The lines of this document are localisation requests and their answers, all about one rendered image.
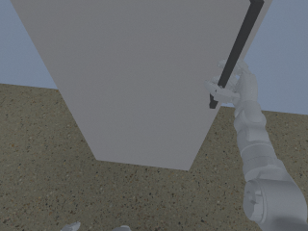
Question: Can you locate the robot right forearm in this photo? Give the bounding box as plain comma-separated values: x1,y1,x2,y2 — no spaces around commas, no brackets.
233,101,308,220

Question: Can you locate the robot right upper arm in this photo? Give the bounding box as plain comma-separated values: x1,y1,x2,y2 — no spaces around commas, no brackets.
243,178,308,231

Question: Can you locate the right robot hand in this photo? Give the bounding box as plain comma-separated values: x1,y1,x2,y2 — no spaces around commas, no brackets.
203,58,258,109

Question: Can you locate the fridge door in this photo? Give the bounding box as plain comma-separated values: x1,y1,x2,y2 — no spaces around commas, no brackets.
10,0,272,171

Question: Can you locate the left robot hand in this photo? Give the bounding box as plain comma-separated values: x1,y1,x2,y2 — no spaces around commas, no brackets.
61,221,81,231

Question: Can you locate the handle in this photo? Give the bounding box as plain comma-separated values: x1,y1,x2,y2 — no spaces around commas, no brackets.
209,0,265,109

